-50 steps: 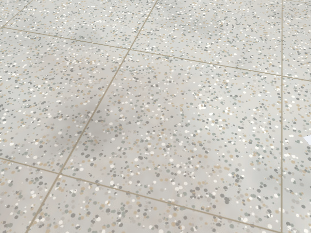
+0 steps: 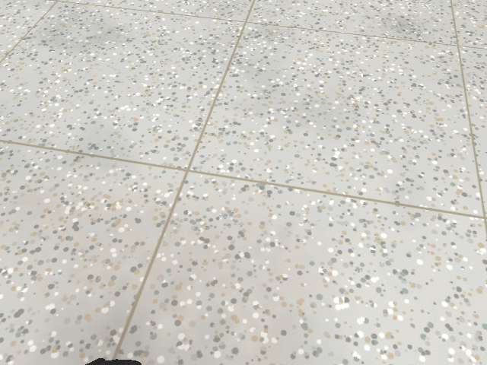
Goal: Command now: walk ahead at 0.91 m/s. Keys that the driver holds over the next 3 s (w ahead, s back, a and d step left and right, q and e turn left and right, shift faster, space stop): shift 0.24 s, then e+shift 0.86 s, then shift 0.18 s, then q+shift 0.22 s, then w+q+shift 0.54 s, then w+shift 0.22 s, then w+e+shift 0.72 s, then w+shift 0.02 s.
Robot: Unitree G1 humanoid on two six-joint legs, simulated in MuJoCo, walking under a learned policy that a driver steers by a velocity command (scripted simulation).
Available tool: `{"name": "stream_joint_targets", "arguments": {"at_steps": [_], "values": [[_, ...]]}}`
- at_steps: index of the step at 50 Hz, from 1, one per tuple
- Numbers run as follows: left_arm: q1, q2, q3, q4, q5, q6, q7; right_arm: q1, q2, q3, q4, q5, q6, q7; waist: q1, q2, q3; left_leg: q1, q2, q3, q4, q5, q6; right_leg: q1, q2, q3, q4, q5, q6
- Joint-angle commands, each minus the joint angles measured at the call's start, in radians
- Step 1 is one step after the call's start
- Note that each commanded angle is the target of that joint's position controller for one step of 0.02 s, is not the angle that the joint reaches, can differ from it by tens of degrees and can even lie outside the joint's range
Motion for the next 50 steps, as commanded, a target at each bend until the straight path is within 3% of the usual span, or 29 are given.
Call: {"name": "stream_joint_targets", "arguments": {"at_steps": [1,3,4,5,6,7,8,9,10,11,12,14,15,18,21,25,27,28,29,30,31,32,33,34,37,39,44,47,50], "values": [[-0.122,0.022,-0.013,-0.077,-0.01,-0.013,-0.001,-0.015,-0.14,-0.011,-0.053,0.004,-0.025,-0.015,0.034,0.037,0.173,-0.203,0.25,-0.063,-0.143,0.726,0.044,0.223,0.073,-0.071,-0.193,0.11,-0.024],[-0.088,0.05,-0.007,-0.063,0.004,-0.024,0.012,0.014,-0.167,-0.009,-0.041,-0.005,-0.014,-0.028,0.045,0.066,0.1,-0.028,0.257,-0.045,0.011,1.142,0.009,0.283,0.17,-0.116,-0.254,0.045,-0.043],[-0.007,0.071,0.0,-0.039,0.009,-0.032,0.021,0.022,-0.182,-0.011,-0.034,-0.015,-0.005,-0.039,0.079,0.101,0.04,0.014,0.261,-0.049,0.142,1.275,-0.011,0.37,0.213,-0.115,-0.267,0.001,-0.05],[0.162,0.104,0.014,0.014,0.011,-0.04,0.033,0.006,-0.201,-0.016,-0.03,-0.024,0.008,-0.05,0.153,0.129,-0.046,0.002,0.262,-0.052,0.347,1.304,-0.026,0.54,0.232,-0.084,-0.282,-0.007,-0.062],[0.344,0.127,0.024,0.074,0.018,-0.049,0.046,-0.042,-0.218,-0.021,-0.036,-0.014,0.015,-0.056,0.243,0.145,-0.122,-0.048,0.241,-0.033,0.587,1.203,-0.033,0.719,0.182,-0.044,-0.376,0.12,-0.08],[0.438,0.254,0.067,0.055,-0.053,-0.043,0.057,-0.117,-0.186,-0.004,-0.071,-0.017,0.031,-0.041,0.314,0.091,-0.33,-0.286,0.185,-0.078,0.963,0.805,-0.057,1.067,-0.058,0.193,-0.217,0.4,-0.131],[0.463,0.263,0.049,0.072,-0.004,-0.047,0.045,0.081,-0.006,0.035,-0.047,-0.025,0.017,-0.015,0.177,-0.263,-0.54,-0.609,-0.014,-0.205,1.38,-0.322,-0.102,1.421,-0.302,0.535,-0.11,0.998,-0.297],[0.463,0.221,0.054,0.102,0.004,-0.045,0.029,0.138,-0.073,0.022,-0.02,0.032,-0.001,-0.003,0.198,-0.15,-0.648,-0.706,-0.013,-0.379,1.496,-0.316,-0.09,1.425,-0.332,0.678,-0.238,0.769,-0.408],[0.324,0.181,0.053,0.067,-0.012,-0.042,0.029,-0.011,-0.135,0.009,-0.068,0.057,0.001,-0.009,0.171,-0.058,-0.449,-0.753,0.072,-0.311,1.428,-0.258,-0.094,1.227,-0.277,0.53,-0.318,0.56,-0.363],[0.191,0.131,0.038,0.055,-0.028,-0.047,0.028,-0.14,-0.141,0.006,-0.108,0.046,0.009,-0.018,0.121,0.075,-0.227,-0.761,0.127,-0.225,1.33,-0.187,-0.102,0.961,-0.217,0.404,-0.407,0.449,-0.292],[0.126,0.081,0.016,0.046,-0.033,-0.058,0.028,-0.2,-0.153,-0.008,-0.115,0.034,0.026,-0.032,0.084,0.119,-0.129,-0.717,0.158,-0.191,1.27,-0.155,-0.109,0.775,-0.176,0.326,-0.466,0.433,-0.253],[0.125,0.078,0.006,0.072,-0.025,-0.055,0.021,-0.197,-0.099,-0.008,-0.139,0.001,0.049,-0.038,0.033,0.06,-0.051,-0.588,0.185,-0.158,1.151,-0.092,-0.121,0.539,-0.099,0.247,-0.531,0.47,-0.222],[0.139,0.103,0.013,0.081,-0.022,-0.051,0.023,-0.202,-0.072,-0.006,-0.158,0.0,0.053,-0.044,0.022,0.025,-0.035,-0.578,0.181,-0.147,1.094,-0.076,-0.129,0.492,-0.072,0.218,-0.539,0.519,-0.222],[0.154,0.198,0.044,0.073,-0.021,-0.03,0.049,-0.284,-0.091,-0.009,-0.213,0.001,0.059,-0.066,0.014,-0.011,-0.066,-0.595,0.147,-0.125,0.838,0.038,-0.154,0.484,-0.013,0.168,-0.509,0.578,-0.202],[0.177,0.232,0.062,0.055,-0.048,0.006,0.069,-0.402,-0.11,-0.01,-0.253,-0.001,0.074,-0.076,0.046,-0.048,-0.12,-0.553,0.101,-0.132,0.633,0.194,-0.169,0.503,0.012,0.192,-0.464,0.411,-0.15],[0.201,0.226,0.075,0.045,-0.06,0.039,0.083,-0.522,-0.156,-0.019,-0.308,0.007,0.091,-0.075,0.072,-0.094,-0.103,-0.556,0.076,-0.187,0.482,0.193,-0.179,0.534,-0.003,0.342,-0.417,0.076,-0.115],[0.161,0.215,0.08,0.017,-0.062,0.051,0.097,-0.502,-0.19,-0.032,-0.311,0.005,0.079,-0.066,0.045,-0.113,-0.097,-0.508,0.076,-0.21,0.37,0.173,-0.168,0.545,0.008,0.429,-0.369,-0.052,-0.09],[0.12,0.202,0.079,-0.006,-0.065,0.058,0.103,-0.45,-0.198,-0.038,-0.295,0.005,0.067,-0.062,0.009,-0.115,-0.102,-0.428,0.088,-0.196,0.264,0.247,-0.152,0.526,0.04,0.439,-0.314,-0.094,-0.059],[0.13,0.154,0.067,-0.027,-0.06,0.064,0.104,-0.389,-0.227,-0.048,-0.282,-0.009,0.06,-0.063,0.004,-0.067,-0.147,-0.288,0.189,-0.232,0.2,0.347,-0.109,0.464,0.099,0.41,-0.188,-0.237,-0.01],[0.228,0.068,0.05,-0.024,-0.04,0.069,0.103,-0.384,-0.266,-0.054,-0.292,-0.023,0.068,-0.075,0.062,0.146,-0.215,-0.102,0.418,-0.417,0.251,0.662,-0.021,0.304,0.229,0.26,0.07,-0.672,0.045],[0.342,0.115,0.056,-0.051,-0.046,0.061,0.097,-0.411,-0.267,-0.05,-0.317,-0.058,0.079,-0.069,0.131,0.328,-0.27,-0.074,0.586,-0.687,0.2,0.676,0.132,0.156,0.25,0.211,0.242,-0.833,0.071],[0.376,0.209,0.08,-0.022,-0.045,0.065,0.092,-0.451,-0.212,-0.042,-0.347,-0.032,0.084,-0.068,0.125,0.234,-0.238,-0.087,0.573,-0.621,0.222,0.69,0.166,0.118,0.185,0.205,0.395,-0.778,0.116],[0.321,0.243,0.093,-0.037,-0.057,0.078,0.094,-0.481,-0.193,-0.042,-0.35,-0.022,0.087,-0.071,0.115,0.201,-0.2,-0.135,0.526,-0.531,0.201,0.493,0.142,0.064,0.141,0.178,0.457,-0.674,0.14],[0.286,0.252,0.104,-0.031,-0.056,0.099,0.105,-0.503,-0.172,-0.036,-0.361,-0.019,0.091,-0.073,0.106,0.12,-0.166,-0.199,0.446,-0.432,0.181,0.333,0.107,0.077,0.1,0.173,0.487,-0.598,0.157],[0.249,0.187,0.098,-0.079,-0.055,0.13,0.103,-0.536,-0.179,-0.036,-0.356,-0.029,0.098,-0.078,0.106,0.143,-0.083,-0.356,0.354,-0.218,0.124,0.304,0.09,0.128,0.082,0.109,0.504,-0.473,0.178],[0.206,0.156,0.089,-0.123,-0.059,0.129,0.1,-0.501,-0.187,-0.04,-0.342,-0.031,0.103,-0.087,0.08,0.169,-0.083,-0.318,0.36,-0.156,0.112,0.329,0.109,0.113,0.069,0.086,0.426,-0.44,0.186],[0.139,0.139,0.079,-0.199,-0.052,0.125,0.073,-0.483,-0.244,-0.065,-0.337,-0.023,0.112,-0.089,0.054,0.169,-0.128,-0.254,0.441,-0.075,0.117,0.338,0.132,0.188,0.021,0.06,0.217,-0.413,0.172],[0.135,0.152,0.087,-0.217,-0.055,0.135,0.054,-0.498,-0.273,-0.08,-0.339,-0.013,0.112,-0.073,0.058,0.185,-0.125,-0.288,0.457,-0.005,0.132,0.301,0.103,0.313,0.035,0.006,0.08,-0.416,0.132],[0.146,0.165,0.102,-0.229,-0.057,0.154,0.039,-0.489,-0.282,-0.091,-0.329,0.012,0.11,-0.052,0.072,0.186,-0.128,-0.262,0.487,0.023,0.197,0.259,0.052,0.41,0.057,-0.03,-0.092,-0.42,0.076]]}}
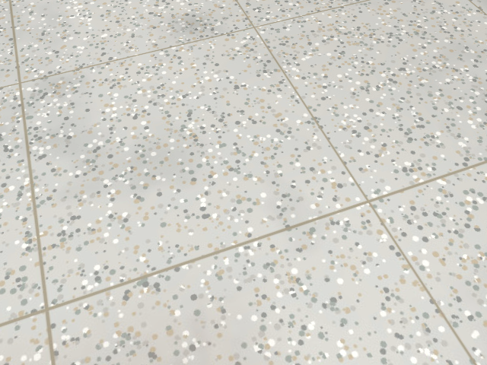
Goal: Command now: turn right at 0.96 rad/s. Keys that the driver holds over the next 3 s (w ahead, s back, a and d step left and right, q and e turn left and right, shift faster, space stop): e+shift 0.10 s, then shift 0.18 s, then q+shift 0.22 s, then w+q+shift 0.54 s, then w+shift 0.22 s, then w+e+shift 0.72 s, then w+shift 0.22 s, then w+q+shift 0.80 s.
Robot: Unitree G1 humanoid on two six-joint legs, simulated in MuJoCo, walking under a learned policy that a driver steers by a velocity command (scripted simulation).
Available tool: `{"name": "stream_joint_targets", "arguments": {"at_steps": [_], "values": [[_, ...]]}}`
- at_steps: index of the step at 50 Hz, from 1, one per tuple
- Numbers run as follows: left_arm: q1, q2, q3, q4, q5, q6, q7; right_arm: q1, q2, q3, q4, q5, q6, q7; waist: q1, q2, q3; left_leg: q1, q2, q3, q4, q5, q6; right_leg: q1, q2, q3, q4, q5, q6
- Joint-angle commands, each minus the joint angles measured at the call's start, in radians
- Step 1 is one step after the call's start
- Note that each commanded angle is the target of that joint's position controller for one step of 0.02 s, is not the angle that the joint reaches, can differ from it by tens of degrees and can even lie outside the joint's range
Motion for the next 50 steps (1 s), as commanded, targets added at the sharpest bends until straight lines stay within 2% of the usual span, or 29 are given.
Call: {"name": "stream_joint_targets", "arguments": {"at_steps": [1,2,3,4,5,6,7,8,9,11,14,18,20,22,25,27,29,31,32,33,34,35,36,37,38,41,47,49,50], "values": [[0.064,0.088,0.042,-0.063,-0.001,0.005,-0.01,-0.043,-0.174,-0.053,-0.056,0.028,-0.011,0.015,0.045,0.16,-0.177,0.14,0.239,-0.119,-0.031,0.08,0.128,0.154,0.047,-0.065,-0.214,0.057,-0.068],[0.123,0.114,0.058,-0.04,0.003,0.005,0.0,-0.002,-0.142,-0.048,-0.036,0.03,-0.006,0.021,0.06,0.113,-0.172,0.067,0.196,-0.08,0.072,0.019,0.069,0.265,0.074,-0.04,-0.304,0.123,-0.105],[0.201,0.219,0.092,-0.026,0.007,-0.001,0.019,0.023,-0.094,-0.039,-0.034,0.011,0.001,0.029,0.07,-0.117,-0.137,-0.162,0.089,0.011,0.352,-0.203,-0.023,0.425,-0.066,0.205,-0.425,0.424,-0.183],[0.172,0.349,0.105,-0.061,0.03,-0.018,0.027,-0.028,-0.054,-0.024,-0.125,-0.029,-0.001,0.024,0.015,-0.374,-0.133,-0.517,-0.062,-0.069,0.639,-0.523,-0.096,0.511,-0.275,0.596,-0.429,0.604,-0.366],[0.165,0.298,0.097,-0.076,0.055,-0.052,0.014,-0.14,-0.099,-0.036,-0.146,-0.026,-0.012,0.016,0.096,-0.225,-0.212,-0.541,-0.08,-0.267,0.773,-0.488,-0.071,0.462,-0.279,0.601,-0.472,0.484,-0.405],[0.125,0.267,0.081,-0.076,0.055,-0.075,0.012,-0.145,-0.116,-0.042,-0.146,0.002,-0.014,0.008,0.063,-0.174,-0.18,-0.545,-0.076,-0.298,0.789,-0.386,-0.038,0.435,-0.233,0.512,-0.484,0.417,-0.348],[0.06,0.224,0.068,-0.085,0.033,-0.08,0.02,-0.101,-0.118,-0.046,-0.115,0.004,-0.011,-0.005,0.024,-0.119,-0.165,-0.53,-0.057,-0.312,0.77,-0.29,-0.025,0.401,-0.187,0.428,-0.467,0.387,-0.284],[0.01,0.17,0.048,-0.096,0.013,-0.075,0.028,-0.064,-0.13,-0.05,-0.094,-0.007,-0.006,-0.012,0.003,-0.121,-0.169,-0.495,-0.049,-0.317,0.755,-0.235,-0.028,0.368,-0.166,0.378,-0.45,0.411,-0.251],[-0.013,0.146,0.035,-0.104,0.014,-0.072,0.035,-0.034,-0.129,-0.052,-0.084,-0.014,-0.003,-0.011,-0.011,-0.135,-0.187,-0.43,-0.059,-0.305,0.775,-0.191,-0.034,0.324,-0.139,0.337,-0.442,0.461,-0.243],[-0.003,0.132,0.022,-0.105,0.029,-0.073,0.042,-0.005,-0.112,-0.047,-0.076,-0.007,-0.003,-0.002,-0.014,-0.115,-0.211,-0.371,-0.081,-0.292,0.775,-0.134,-0.04,0.306,-0.113,0.303,-0.439,0.486,-0.243],[0.027,0.136,0.016,-0.092,0.031,-0.075,0.049,-0.024,-0.084,-0.032,-0.087,0.0,0.002,0.003,0.01,-0.114,-0.184,-0.367,-0.085,-0.294,0.64,-0.109,-0.052,0.331,-0.108,0.312,-0.444,0.444,-0.247],[-0.013,0.046,-0.025,-0.062,0.056,-0.086,0.039,0.015,-0.039,-0.005,-0.058,0.004,0.01,0.029,0.019,-0.13,-0.169,-0.156,-0.033,-0.282,0.387,-0.092,-0.053,0.256,-0.102,0.241,-0.469,0.288,-0.24],[0.004,0.094,-0.014,-0.036,0.064,-0.088,0.028,-0.004,-0.078,-0.011,-0.075,0.014,0.013,0.037,0.044,-0.144,-0.113,-0.113,-0.056,-0.245,0.351,-0.157,-0.044,0.216,-0.119,0.249,-0.476,0.231,-0.258],[0.014,0.151,0.005,-0.025,0.054,-0.079,0.031,-0.02,-0.121,-0.02,-0.105,0.026,0.011,0.04,0.059,-0.135,-0.069,-0.171,-0.071,-0.231,0.351,-0.24,-0.027,0.256,-0.162,0.288,-0.458,0.266,-0.279],[0.011,0.154,0.012,-0.023,0.038,-0.066,0.05,0.01,-0.103,-0.017,-0.122,0.032,0.007,0.049,0.052,-0.109,-0.094,-0.213,-0.072,-0.225,0.35,-0.295,-0.008,0.362,-0.22,0.31,-0.396,0.491,-0.29],[0.059,0.17,0.026,-0.02,0.023,-0.068,0.054,0.032,-0.084,-0.01,-0.121,0.044,0.009,0.061,0.073,-0.1,-0.143,-0.2,-0.07,-0.2,0.35,-0.299,0.033,0.385,-0.245,0.342,-0.477,0.019,-0.278],[-0.009,0.179,0.03,-0.03,0.004,-0.085,0.045,0.086,-0.076,-0.011,-0.102,0.053,0.007,0.073,0.018,-0.115,-0.095,-0.086,-0.077,-0.172,0.251,-0.309,0.1,0.252,-0.222,0.329,-0.544,-0.342,-0.229],[-0.108,0.125,0.022,-0.044,-0.001,-0.099,0.036,0.315,-0.073,-0.024,0.011,0.052,-0.007,0.069,-0.094,-0.05,-0.077,0.21,-0.132,-0.124,0.077,-0.234,0.153,0.048,-0.121,0.16,-0.413,-0.355,-0.154],[-0.163,0.051,0.006,-0.066,0.009,-0.111,0.03,0.474,-0.123,-0.044,0.069,0.044,-0.022,0.059,-0.144,0.128,-0.072,0.394,-0.013,-0.358,-0.027,-0.376,0.214,-0.162,-0.022,0.002,-0.062,-0.265,-0.08],[-0.211,0.001,-0.012,-0.134,0.006,-0.145,0.018,0.495,-0.25,-0.067,0.03,0.025,-0.054,0.065,-0.129,0.302,-0.028,0.521,0.217,-0.969,-0.201,-0.64,0.375,-0.523,0.154,-0.001,0.265,-0.26,-0.019],[-0.254,0.05,-0.007,-0.152,-0.019,-0.191,0.002,0.431,-0.207,-0.056,-0.016,0.007,-0.079,0.069,-0.131,0.207,0.0,0.52,0.259,-1.099,-0.308,-0.699,0.419,-0.643,0.123,0.141,0.367,-0.23,-0.043],[-0.233,0.082,0.0,-0.141,-0.03,-0.218,-0.013,0.366,-0.165,-0.041,-0.038,0.006,-0.095,0.064,-0.083,0.158,0.038,0.523,0.234,-1.02,-0.291,-0.593,0.388,-0.681,0.087,0.163,0.384,-0.118,-0.054],[-0.199,0.09,0.001,-0.114,-0.005,-0.231,-0.018,0.35,-0.147,-0.036,-0.053,0.018,-0.097,0.06,-0.062,0.096,0.027,0.507,0.191,-0.91,-0.262,-0.491,0.353,-0.644,0.066,0.154,0.357,-0.036,-0.052],[-0.174,0.102,-0.009,-0.073,0.133,-0.181,-0.03,0.322,-0.197,-0.051,-0.036,-0.03,-0.059,0.058,-0.045,0.024,0.054,0.378,0.115,-0.762,-0.283,-0.395,0.278,-0.541,0.031,0.1,0.309,0.036,-0.028],[-0.146,0.088,-0.01,-0.069,0.139,-0.156,-0.039,0.318,-0.171,-0.043,-0.046,-0.022,-0.05,0.058,-0.036,0.052,0.049,0.294,0.048,-0.687,-0.304,-0.314,0.254,-0.432,0.045,0.069,0.265,0.08,-0.007],[-0.173,0.071,-0.026,-0.083,0.087,-0.113,-0.046,0.383,-0.137,-0.032,-0.015,-0.002,-0.053,0.065,-0.049,0.092,0.048,0.238,-0.012,-0.62,-0.302,-0.102,0.258,-0.363,0.07,0.025,0.189,0.128,0.032],[-0.348,0.079,-0.049,-0.154,0.062,-0.125,-0.044,0.435,-0.17,-0.042,0.011,0.002,-0.056,0.044,-0.108,0.15,0.053,0.268,0.012,-0.667,-0.266,0.157,0.254,-0.237,0.101,0.022,-0.136,0.209,0.021],[-0.263,0.101,-0.044,-0.142,0.057,-0.132,-0.033,0.369,-0.193,-0.047,0.001,0.006,-0.06,0.038,-0.047,0.157,0.02,0.238,0.022,-0.664,-0.213,0.351,0.218,-0.044,0.122,0.028,-0.217,0.197,-0.007],[-0.145,0.131,-0.032,-0.11,0.055,-0.136,-0.018,0.324,-0.22,-0.052,-0.008,0.006,-0.065,0.04,0.015,0.154,-0.042,0.194,0.006,-0.638,-0.106,0.581,0.189,0.147,0.156,0.017,-0.227,0.137,-0.026]]}}
Over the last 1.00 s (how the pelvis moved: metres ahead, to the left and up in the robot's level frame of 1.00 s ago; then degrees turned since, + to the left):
0.37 0.02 0.00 -35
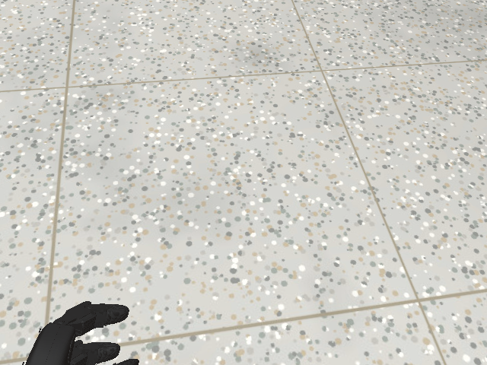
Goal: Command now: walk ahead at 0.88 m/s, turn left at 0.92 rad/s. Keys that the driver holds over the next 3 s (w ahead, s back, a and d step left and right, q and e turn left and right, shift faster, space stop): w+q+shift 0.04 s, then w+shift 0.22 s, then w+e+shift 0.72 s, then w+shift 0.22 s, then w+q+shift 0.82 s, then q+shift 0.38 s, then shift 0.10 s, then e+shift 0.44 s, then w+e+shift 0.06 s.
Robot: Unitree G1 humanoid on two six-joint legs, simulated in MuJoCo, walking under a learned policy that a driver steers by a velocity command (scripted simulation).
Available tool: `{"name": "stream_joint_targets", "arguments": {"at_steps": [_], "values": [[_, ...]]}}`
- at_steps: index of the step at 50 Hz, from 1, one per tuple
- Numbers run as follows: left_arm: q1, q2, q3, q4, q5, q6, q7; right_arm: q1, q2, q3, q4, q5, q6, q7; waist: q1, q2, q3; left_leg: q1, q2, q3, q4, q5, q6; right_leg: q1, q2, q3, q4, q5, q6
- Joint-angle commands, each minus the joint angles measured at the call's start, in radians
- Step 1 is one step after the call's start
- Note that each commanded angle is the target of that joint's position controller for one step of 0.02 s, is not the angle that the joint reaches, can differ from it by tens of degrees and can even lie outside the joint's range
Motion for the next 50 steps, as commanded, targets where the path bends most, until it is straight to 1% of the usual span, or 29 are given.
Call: {"name": "stream_joint_targets", "arguments": {"at_steps": [1,2,3,4,5,6,7,10,14,18,20,22,23,24,25,26,27,29,32,36,39,42,43,45,46,47,48,49,50], "values": [[0.209,0.182,0.064,-0.017,-0.012,-0.029,0.042,-0.152,-0.249,-0.058,-0.081,0.001,-0.026,-0.001,0.229,0.123,-0.112,-0.301,0.127,-0.058,0.325,0.997,0.053,0.597,0.077,-0.048,-0.046,-0.086,-0.049],[0.433,0.229,0.086,0.025,-0.005,-0.034,0.069,-0.198,-0.224,-0.052,-0.096,-0.003,-0.039,0.006,0.345,0.092,-0.238,-0.483,0.06,-0.037,0.613,0.861,0.032,0.903,-0.03,0.04,-0.021,-0.182,-0.07],[0.575,0.323,0.111,0.042,0.042,-0.042,0.081,-0.144,-0.051,-0.011,-0.139,0.02,-0.052,0.005,0.333,-0.207,-0.423,-0.731,-0.069,0.058,0.998,0.213,0.022,1.144,-0.344,0.498,-0.169,-0.765,-0.133],[0.45,0.311,0.102,0.031,0.037,-0.04,0.071,-0.139,-0.045,0.01,-0.164,0.026,-0.047,0.014,0.245,-0.324,-0.392,-0.832,-0.071,0.086,1.125,-0.016,0.033,1.01,-0.431,0.934,-0.423,-0.948,-0.168],[0.32,0.212,0.087,0.025,0.029,-0.035,0.067,-0.197,-0.087,0.005,-0.143,0.002,-0.033,0.014,0.208,-0.2,-0.193,-0.874,0.0,0.125,1.161,0.088,0.037,0.841,-0.394,0.826,-0.403,-0.877,-0.181],[0.3,0.149,0.075,0.039,0.022,-0.035,0.062,-0.22,-0.103,0.005,-0.132,-0.022,-0.026,0.024,0.196,-0.07,-0.116,-0.857,0.048,0.155,1.119,0.152,0.033,0.729,-0.356,0.663,-0.38,-0.724,-0.192],[0.306,0.115,0.065,0.063,0.024,-0.039,0.06,-0.257,-0.096,0.007,-0.132,-0.037,-0.02,0.036,0.188,-0.029,-0.06,-0.833,0.07,0.165,1.072,0.165,0.028,0.634,-0.31,0.538,-0.39,-0.579,-0.189],[0.357,0.07,0.047,0.141,0.009,-0.069,0.049,-0.331,-0.049,0.03,-0.176,-0.045,0.002,0.06,0.147,-0.091,0.044,-0.85,0.098,0.13,0.971,0.147,0.005,0.505,-0.258,0.365,-0.458,-0.411,-0.195],[0.382,0.108,0.052,0.179,-0.005,-0.096,0.043,-0.502,-0.071,0.046,-0.259,-0.047,0.009,0.073,0.121,-0.052,0.129,-0.963,0.105,0.13,0.793,0.28,-0.027,0.485,-0.255,0.193,-0.567,-0.237,-0.208],[0.409,0.164,0.06,0.202,-0.034,-0.099,0.029,-0.619,-0.058,0.072,-0.29,-0.039,-0.009,0.101,0.126,-0.018,0.143,-0.572,0.095,0.327,0.478,0.469,-0.025,0.324,-0.199,0.057,-0.672,0.104,-0.191],[0.435,0.227,0.073,0.218,-0.032,-0.094,0.028,-0.599,-0.093,0.06,-0.278,-0.041,-0.012,0.083,0.114,-0.015,0.097,-0.52,0.059,0.343,0.418,0.394,-0.018,0.476,-0.211,0.04,-0.556,0.439,-0.187],[0.457,0.268,0.081,0.24,-0.026,-0.079,0.035,-0.359,-0.147,0.029,-0.208,-0.052,-0.018,0.046,-0.006,-0.033,-0.08,-0.219,-0.016,0.356,0.367,0.262,-0.01,0.524,-0.184,0.007,-0.171,0.762,-0.16],[0.449,0.251,0.075,0.238,-0.027,-0.077,0.036,-0.179,-0.197,0.004,-0.159,-0.066,-0.021,0.022,-0.094,-0.036,-0.178,0.047,0.053,0.302,0.379,0.229,-0.01,0.355,-0.133,0.0,0.116,0.593,-0.145],[0.456,0.1,0.044,0.209,-0.007,-0.077,0.035,-0.015,-0.298,-0.021,-0.135,-0.086,-0.029,-0.002,-0.101,0.193,-0.311,0.236,0.339,-0.014,0.331,-0.142,-0.022,0.158,-0.039,0.006,0.531,-0.12,-0.144],[0.539,0.038,0.031,0.156,-0.068,-0.075,0.034,-0.046,-0.347,-0.03,-0.158,-0.081,-0.025,-0.005,-0.015,0.365,-0.453,0.261,0.528,-0.526,0.048,-0.417,0.018,-0.019,0.045,0.094,0.782,-0.346,-0.146],[0.444,0.107,0.048,0.163,-0.055,-0.059,0.038,-0.158,-0.265,-0.021,-0.157,-0.066,-0.021,-0.004,0.018,0.198,-0.27,0.119,0.472,-0.453,-0.006,-0.432,0.013,-0.108,-0.02,0.091,0.825,-0.217,-0.15],[0.387,0.108,0.048,0.163,-0.041,-0.052,0.031,-0.239,-0.179,-0.001,-0.159,-0.057,-0.028,-0.002,0.048,0.121,-0.126,-0.025,0.431,-0.26,0.027,-0.241,0.014,-0.118,-0.064,0.073,0.76,-0.128,-0.145],[0.392,0.069,0.045,0.188,-0.024,-0.029,0.014,-0.284,-0.121,0.012,-0.136,-0.05,-0.04,0.001,0.116,0.108,-0.04,-0.199,0.35,-0.015,0.001,0.045,-0.004,-0.036,-0.115,0.066,0.69,-0.091,-0.123],[0.317,0.025,0.042,0.171,-0.015,0.018,-0.007,-0.249,-0.06,0.024,-0.077,-0.016,-0.067,0.005,0.143,0.1,0.039,-0.251,0.299,0.201,-0.06,0.245,-0.039,-0.074,-0.141,0.044,0.668,-0.059,-0.111],[0.142,0.014,0.025,0.095,-0.017,0.027,-0.027,-0.237,-0.045,0.027,-0.043,-0.023,-0.088,0.005,0.157,0.1,0.105,-0.256,0.253,0.435,-0.111,0.508,-0.043,-0.126,-0.126,-0.026,0.515,0.124,-0.117],[0.029,0.025,0.011,0.05,-0.016,0.021,-0.048,-0.196,-0.086,0.022,-0.015,-0.023,-0.085,-0.013,0.153,0.044,0.153,-0.212,0.229,0.555,-0.14,0.748,-0.075,-0.046,-0.078,-0.139,0.251,0.198,-0.161],[0.062,0.062,0.015,0.061,-0.021,0.02,-0.044,-0.163,-0.17,0.008,-0.013,-0.023,-0.069,-0.035,0.197,0.082,0.082,-0.077,0.253,0.597,0.018,1.386,-0.102,0.13,0.04,-0.242,0.136,0.169,-0.213],[0.152,0.091,0.024,0.082,-0.022,0.022,-0.036,-0.175,-0.205,-0.002,-0.021,-0.028,-0.053,-0.045,0.255,0.112,0.023,-0.048,0.274,0.589,0.147,1.542,-0.104,0.229,0.073,-0.246,0.133,0.112,-0.227],[0.536,0.18,0.071,0.191,-0.022,0.022,-0.01,-0.274,-0.246,-0.018,-0.059,-0.043,-0.017,-0.05,0.436,0.118,-0.152,-0.162,0.303,0.537,0.64,1.53,-0.071,0.625,0.106,-0.156,0.107,-0.016,-0.285],[0.604,0.217,0.099,0.228,-0.03,0.022,0.017,-0.286,-0.213,-0.016,-0.055,-0.044,-0.01,-0.03,0.433,0.012,-0.147,-0.351,0.19,0.53,1.018,0.893,-0.071,0.794,0.082,-0.059,0.024,-0.073,-0.315],[0.501,0.284,0.113,0.223,-0.038,0.033,0.031,-0.284,-0.045,0.03,-0.101,-0.064,-0.026,-0.014,0.292,-0.225,-0.038,-0.714,0.02,0.474,1.388,-0.04,-0.093,0.841,-0.047,0.206,0.061,0.092,-0.353],[0.456,0.362,0.129,0.172,-0.017,0.042,0.031,-0.241,-0.067,0.038,-0.224,-0.033,-0.052,-0.009,0.224,-0.246,-0.244,-0.992,-0.016,0.254,1.5,-0.065,-0.113,1.072,-0.203,0.708,-0.193,-0.129,-0.55],[0.432,0.31,0.13,0.149,-0.015,0.041,0.038,-0.309,-0.121,0.04,-0.224,-0.043,-0.08,-0.01,0.242,-0.056,-0.174,-1.065,0.046,0.189,1.413,0.011,-0.102,1.002,-0.253,0.841,-0.387,-0.358,-0.515],[0.398,0.238,0.113,0.16,-0.013,0.033,0.046,-0.326,-0.141,0.038,-0.206,-0.037,-0.087,-0.01,0.193,0.076,-0.035,-1.025,0.094,0.194,1.298,0.092,-0.098,0.825,-0.238,0.762,-0.425,-0.354,-0.457]]}}
Over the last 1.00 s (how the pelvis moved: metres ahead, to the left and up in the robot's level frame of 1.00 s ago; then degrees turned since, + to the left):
0.23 0.03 -0.02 17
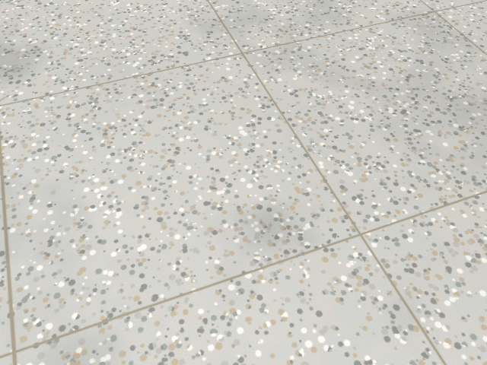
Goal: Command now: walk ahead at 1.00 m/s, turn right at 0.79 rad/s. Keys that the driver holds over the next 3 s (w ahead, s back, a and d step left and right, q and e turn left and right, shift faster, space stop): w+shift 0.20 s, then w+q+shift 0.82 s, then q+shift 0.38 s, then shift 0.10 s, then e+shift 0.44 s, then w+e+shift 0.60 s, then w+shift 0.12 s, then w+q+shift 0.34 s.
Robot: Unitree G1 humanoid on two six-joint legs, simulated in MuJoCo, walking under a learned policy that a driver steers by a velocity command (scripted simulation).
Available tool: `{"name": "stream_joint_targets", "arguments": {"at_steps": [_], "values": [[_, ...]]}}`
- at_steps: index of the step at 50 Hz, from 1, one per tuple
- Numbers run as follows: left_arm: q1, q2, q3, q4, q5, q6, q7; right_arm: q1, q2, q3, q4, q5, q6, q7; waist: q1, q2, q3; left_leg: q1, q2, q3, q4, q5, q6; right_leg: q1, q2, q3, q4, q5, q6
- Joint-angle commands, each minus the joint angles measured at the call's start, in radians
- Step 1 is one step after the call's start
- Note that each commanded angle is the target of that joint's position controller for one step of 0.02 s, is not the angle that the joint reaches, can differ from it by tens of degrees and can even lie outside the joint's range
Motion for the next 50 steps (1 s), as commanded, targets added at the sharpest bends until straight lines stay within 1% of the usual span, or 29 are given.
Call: {"name": "stream_joint_targets", "arguments": {"at_steps": [1,4,8,11,13,15,17,18,19,20,21,23,25,27,29,31,33,36,38,39,40,41,42,43,44,45,46,48,50], "values": [[0.145,0.159,0.054,-0.007,0.006,-0.016,0.03,-0.074,-0.178,-0.023,-0.161,-0.009,-0.051,-0.002,-0.002,0.13,-0.033,-0.629,0.055,-0.113,0.041,0.05,0.006,0.486,-0.374,0.796,-0.556,-0.073,-0.155],[0.124,0.09,0.022,0.003,-0.009,-0.074,0.037,-0.054,-0.125,-0.004,-0.15,-0.034,0.012,0.011,-0.071,0.139,0.02,-0.446,0.13,-0.089,-0.165,0.057,-0.034,0.18,-0.263,0.559,-0.582,0.111,-0.107],[0.217,0.082,0.022,0.041,-0.023,-0.108,0.021,-0.287,-0.07,0.023,-0.228,-0.007,0.011,0.039,0.029,0.073,0.072,-0.415,0.113,0.015,-0.571,0.39,-0.007,0.174,-0.156,0.349,-0.633,0.463,-0.01],[0.286,0.099,0.023,0.07,-0.033,-0.118,0.016,-0.367,-0.061,0.027,-0.242,0.018,0.004,0.045,0.091,0.022,0.036,-0.343,0.044,0.073,-0.796,0.606,0.047,0.323,-0.189,0.312,-0.675,0.673,0.042],[0.288,0.121,0.023,0.083,-0.019,-0.124,0.023,-0.375,-0.094,0.015,-0.238,0.025,0.001,0.039,0.09,-0.011,0.013,-0.332,0.007,0.09,-0.875,0.598,0.088,0.482,-0.221,0.262,-0.654,0.861,0.072],[0.28,0.159,0.028,0.094,0.001,-0.121,0.039,-0.311,-0.145,-0.006,-0.214,0.022,-0.002,0.035,0.038,-0.074,-0.054,-0.275,-0.065,0.111,-0.89,0.472,0.121,0.625,-0.27,0.218,-0.546,1.186,0.107],[0.218,0.183,0.037,0.09,0.045,-0.095,0.059,-0.018,-0.215,-0.041,-0.119,0.037,0.006,0.021,-0.12,-0.123,-0.187,-0.059,-0.123,0.093,-0.854,0.312,0.157,0.668,-0.311,0.174,-0.231,1.407,0.125],[0.139,0.188,0.04,0.072,0.055,-0.079,0.066,0.212,-0.238,-0.06,-0.045,0.039,0.014,0.01,-0.25,-0.096,-0.248,0.142,-0.104,0.079,-0.892,0.279,0.184,0.564,-0.29,0.116,0.073,1.341,0.135],[0.084,0.118,0.021,0.038,0.06,-0.084,0.065,0.376,-0.293,-0.084,-0.005,0.031,0.026,-0.002,-0.3,0.028,-0.298,0.36,0.023,-0.103,-0.803,0.081,0.233,0.305,-0.198,0.089,0.517,0.805,0.137],[0.229,-0.003,-0.009,-0.01,0.001,-0.11,0.029,0.276,-0.347,-0.1,0.003,0.011,0.031,0.008,-0.09,0.424,-0.342,0.602,0.255,-0.811,-1.022,-0.068,0.429,-0.195,-0.002,0.15,0.833,-0.14,0.216],[0.172,0.052,-0.024,-0.017,0.019,-0.125,0.035,0.15,-0.269,-0.099,-0.039,0.018,0.032,0.025,-0.108,0.179,-0.289,0.55,0.255,-0.904,-1.142,-0.17,0.438,-0.313,-0.087,0.247,0.819,-0.057,0.179],[0.026,0.071,-0.033,-0.055,0.032,-0.139,0.028,0.112,-0.17,-0.08,-0.017,0.025,0.025,0.028,-0.063,-0.064,-0.104,0.246,0.196,-0.683,-1.182,-0.057,0.374,-0.257,-0.186,0.249,0.637,0.041,0.177],[-0.012,0.041,-0.048,-0.098,0.067,-0.109,0.019,0.116,-0.154,-0.066,0.016,0.028,0.012,0.015,0.005,-0.056,-0.016,0.034,0.102,-0.552,-1.211,0.045,0.335,-0.192,-0.223,0.236,0.518,0.011,0.21],[-0.032,0.027,-0.062,-0.131,0.073,-0.081,0.013,0.128,-0.184,-0.072,0.021,0.038,-0.005,0.017,0.028,0.001,0.021,-0.084,0.063,-0.496,-1.248,0.082,0.345,-0.184,-0.251,0.204,0.399,-0.025,0.242],[-0.172,0.028,-0.076,-0.196,0.056,-0.079,0.004,0.13,-0.203,-0.081,0.008,0.038,-0.013,0.018,0.002,0.013,0.076,-0.207,0.028,-0.447,-1.317,0.141,0.341,-0.146,-0.258,0.151,0.194,0.092,0.273],[-0.277,0.004,-0.091,-0.233,0.036,-0.083,-0.009,0.139,-0.207,-0.091,0.004,0.046,-0.016,0.022,-0.039,0.036,0.086,-0.259,-0.02,-0.393,-1.331,0.253,0.289,-0.036,-0.239,0.122,-0.016,0.289,0.285],[-0.311,-0.004,-0.093,-0.245,0.024,-0.085,-0.008,0.183,-0.223,-0.1,0.012,0.059,-0.018,0.028,-0.078,0.05,0.041,-0.196,-0.013,-0.395,-1.306,0.448,0.251,0.048,-0.207,0.108,-0.111,0.436,0.274],[-0.337,0.021,-0.085,-0.265,0.021,-0.091,0.005,0.217,-0.235,-0.109,0.02,0.056,-0.009,0.017,-0.1,0.069,-0.005,0.0,0.006,-0.41,-1.192,0.65,0.213,0.069,-0.176,0.123,-0.232,0.4,0.255],[-0.209,0.081,-0.056,-0.23,0.02,-0.098,0.025,0.207,-0.273,-0.116,0.019,0.048,-0.007,0.008,-0.038,0.07,-0.121,0.07,0.003,-0.403,-0.971,0.911,0.17,0.259,-0.127,0.122,-0.269,0.252,0.231],[-0.044,0.116,-0.036,-0.191,0.017,-0.105,0.039,0.162,-0.304,-0.124,0.008,0.045,-0.01,0.012,0.06,0.071,-0.214,0.015,-0.023,-0.389,-0.766,0.9,0.151,0.457,-0.156,0.143,-0.272,0.208,0.216],[0.169,0.18,-0.006,-0.155,0.031,-0.109,0.061,0.121,-0.263,-0.114,-0.015,0.042,-0.022,0.016,0.158,0.039,-0.335,-0.128,-0.059,-0.354,-0.5,0.706,0.146,0.706,-0.294,0.259,-0.236,0.0,0.187],[0.279,0.247,0.02,-0.136,0.074,-0.105,0.073,0.162,-0.09,-0.073,-0.055,0.071,-0.029,0.009,0.138,-0.203,-0.471,-0.416,-0.152,-0.232,-0.173,-0.039,0.133,0.971,-0.612,0.668,-0.308,-0.302,0.121],[0.224,0.267,0.035,-0.129,0.052,-0.091,0.062,0.186,-0.13,-0.06,-0.098,0.079,-0.014,0.007,0.084,-0.344,-0.537,-0.562,-0.118,-0.164,-0.004,-0.092,0.135,0.962,-0.685,1.014,-0.443,-0.415,0.052],[0.127,0.143,0.017,-0.145,0.046,-0.086,0.057,0.082,-0.182,-0.069,-0.076,0.052,0.004,0.002,0.09,-0.163,-0.345,-0.631,-0.04,-0.137,-0.005,0.023,0.138,0.812,-0.607,0.843,-0.465,-0.437,0.073],[0.092,0.074,0.001,-0.131,0.041,-0.087,0.052,0.014,-0.18,-0.069,-0.08,0.034,0.012,0.013,0.086,-0.061,-0.214,-0.625,-0.011,-0.12,-0.055,0.082,0.129,0.675,-0.557,0.661,-0.467,-0.257,0.09],[0.094,0.054,-0.003,-0.109,0.047,-0.089,0.051,-0.025,-0.164,-0.07,-0.085,0.025,0.022,0.028,0.07,-0.023,-0.148,-0.606,0.013,-0.114,-0.081,0.091,0.121,0.583,-0.519,0.542,-0.486,-0.094,0.107],[0.117,0.043,-0.007,-0.077,0.042,-0.095,0.053,-0.043,-0.137,-0.066,-0.103,0.012,0.036,0.043,0.047,-0.046,-0.103,-0.6,0.034,-0.112,-0.094,0.087,0.115,0.518,-0.491,0.444,-0.501,0.006,0.115],[0.153,0.007,-0.013,-0.023,0.017,-0.113,0.039,-0.089,-0.09,-0.051,-0.145,0.01,0.064,0.059,0.015,-0.082,-0.06,-0.627,0.07,-0.1,-0.109,0.084,0.111,0.467,-0.477,0.318,-0.525,0.165,0.137],[0.144,0.003,-0.013,-0.001,0.003,-0.126,0.029,-0.166,-0.078,-0.038,-0.203,0.006,0.077,0.073,-0.008,-0.081,-0.031,-0.659,0.084,-0.078,-0.148,0.143,0.108,0.427,-0.467,0.192,-0.567,0.291,0.156]]}}
Over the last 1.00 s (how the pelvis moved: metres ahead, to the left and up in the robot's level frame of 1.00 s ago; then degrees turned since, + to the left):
0.87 0.05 -0.03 -19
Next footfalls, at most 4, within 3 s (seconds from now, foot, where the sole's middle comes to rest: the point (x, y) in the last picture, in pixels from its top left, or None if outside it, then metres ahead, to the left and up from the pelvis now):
0.36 left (218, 323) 0.58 0.10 -0.73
0.80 right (274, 199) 1.00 -0.07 -0.73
1.20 left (174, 139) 1.28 0.29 -0.73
1.62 right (183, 97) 1.52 0.28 -0.73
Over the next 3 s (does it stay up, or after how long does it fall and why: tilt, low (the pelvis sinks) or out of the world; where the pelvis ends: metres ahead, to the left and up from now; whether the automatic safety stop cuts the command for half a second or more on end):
stays up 2.03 0.30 0.01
